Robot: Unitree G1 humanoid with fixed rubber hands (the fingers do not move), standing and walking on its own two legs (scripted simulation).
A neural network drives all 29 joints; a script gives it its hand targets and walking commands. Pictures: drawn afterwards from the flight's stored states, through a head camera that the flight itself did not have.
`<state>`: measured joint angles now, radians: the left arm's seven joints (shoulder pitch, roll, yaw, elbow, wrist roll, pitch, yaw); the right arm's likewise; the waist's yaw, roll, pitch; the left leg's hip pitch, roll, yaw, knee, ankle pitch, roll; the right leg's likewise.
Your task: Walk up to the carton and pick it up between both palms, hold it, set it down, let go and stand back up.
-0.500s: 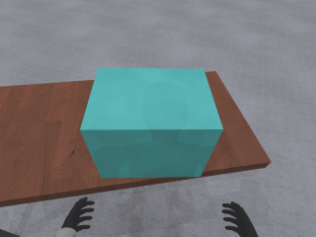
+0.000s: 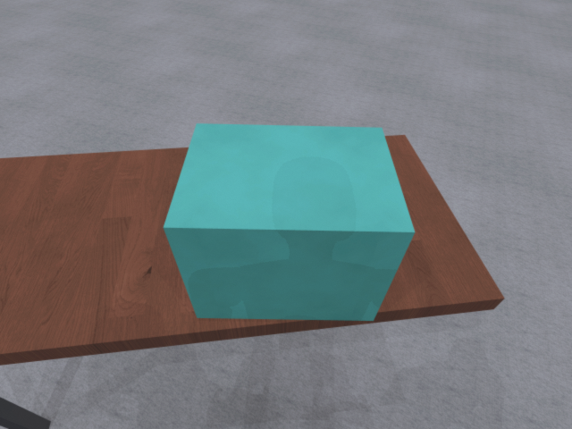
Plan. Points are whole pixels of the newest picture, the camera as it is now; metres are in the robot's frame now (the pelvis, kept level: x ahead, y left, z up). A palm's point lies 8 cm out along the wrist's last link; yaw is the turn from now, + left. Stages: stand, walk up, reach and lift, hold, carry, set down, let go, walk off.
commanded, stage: stand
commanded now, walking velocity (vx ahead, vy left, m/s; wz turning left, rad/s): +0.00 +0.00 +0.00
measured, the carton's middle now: (287, 224) +0.44 +0.01 +0.02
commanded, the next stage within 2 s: none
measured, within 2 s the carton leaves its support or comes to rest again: neither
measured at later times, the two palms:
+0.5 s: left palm out of the picture -0.03 +0.24 -0.14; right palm out of the picture -0.03 -0.20 -0.14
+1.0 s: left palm out of the picture -0.05 +0.23 -0.15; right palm out of the picture -0.05 -0.18 -0.15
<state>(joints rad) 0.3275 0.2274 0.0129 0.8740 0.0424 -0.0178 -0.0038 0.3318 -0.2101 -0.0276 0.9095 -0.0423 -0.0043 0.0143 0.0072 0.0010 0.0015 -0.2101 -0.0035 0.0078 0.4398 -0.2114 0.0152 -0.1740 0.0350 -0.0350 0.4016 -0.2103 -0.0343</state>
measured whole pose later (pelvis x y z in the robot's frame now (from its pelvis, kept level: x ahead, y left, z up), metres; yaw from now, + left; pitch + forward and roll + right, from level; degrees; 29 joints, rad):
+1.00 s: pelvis -0.01 +0.02 +0.00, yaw +1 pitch -1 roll +0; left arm 0.34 0.14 -0.02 1.17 0.01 -0.01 0.03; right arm 0.37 -0.12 0.02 1.15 -0.02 -0.01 -0.03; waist -0.01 -0.01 0.00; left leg -0.21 -0.05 0.00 0.43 -0.20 0.05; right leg -0.19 -0.01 -0.03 0.42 -0.22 0.00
